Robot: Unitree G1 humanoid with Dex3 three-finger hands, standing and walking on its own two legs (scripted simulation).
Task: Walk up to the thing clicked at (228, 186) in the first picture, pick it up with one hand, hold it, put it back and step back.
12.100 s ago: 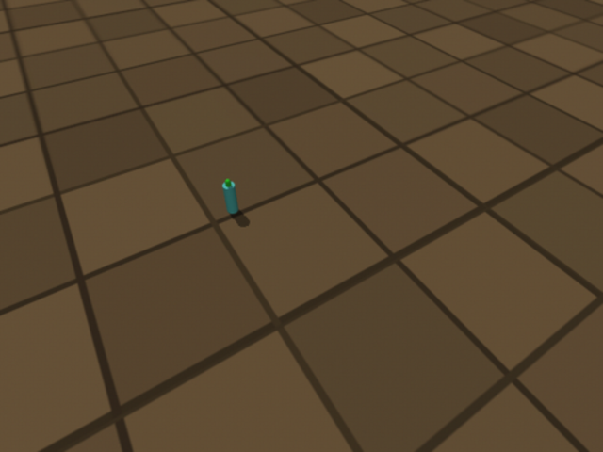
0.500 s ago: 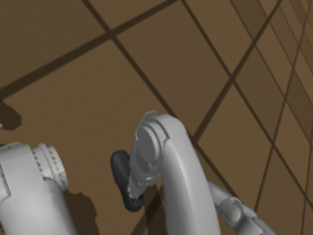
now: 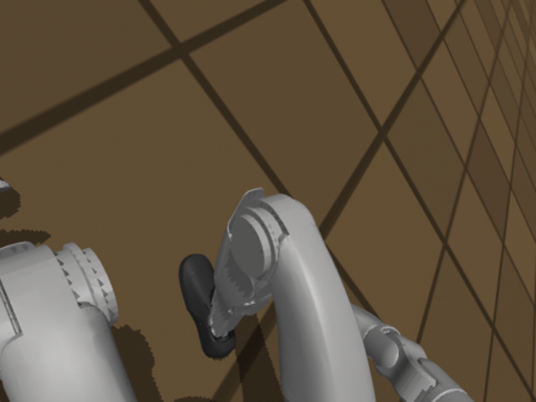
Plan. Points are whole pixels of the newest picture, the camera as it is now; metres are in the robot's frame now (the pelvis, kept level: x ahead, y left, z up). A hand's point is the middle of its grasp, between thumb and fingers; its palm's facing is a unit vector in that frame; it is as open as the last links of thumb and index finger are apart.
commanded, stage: close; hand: left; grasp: from the side
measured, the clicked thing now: out of the picture +0.48 +0.26 -0.20
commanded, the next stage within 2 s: settle in 0.50 s
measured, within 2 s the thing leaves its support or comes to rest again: leaves its support in 0.96 s
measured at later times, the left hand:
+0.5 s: hand out of the picture +0.46 +0.25 -0.19, palm faces +0.22 -0.97 -0.05, open 7.9 cm
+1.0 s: hand out of the picture +0.47 +0.25 -0.18, palm faces +0.21 -0.98 -0.03, open 7.8 cm
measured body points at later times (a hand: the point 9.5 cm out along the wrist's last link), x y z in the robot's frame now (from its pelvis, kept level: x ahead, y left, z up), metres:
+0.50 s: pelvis +0.00 +0.00 +0.01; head +0.25 +0.20 +0.32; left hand +0.45 +0.30 -0.18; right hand +0.15 -0.25 -0.03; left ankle +0.08 +0.12 -0.26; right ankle +0.16 -0.13 -0.26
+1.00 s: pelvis +0.00 +0.00 +0.01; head +0.25 +0.20 +0.32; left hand +0.45 +0.30 -0.17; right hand +0.14 -0.25 -0.03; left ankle +0.08 +0.12 -0.26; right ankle +0.16 -0.13 -0.26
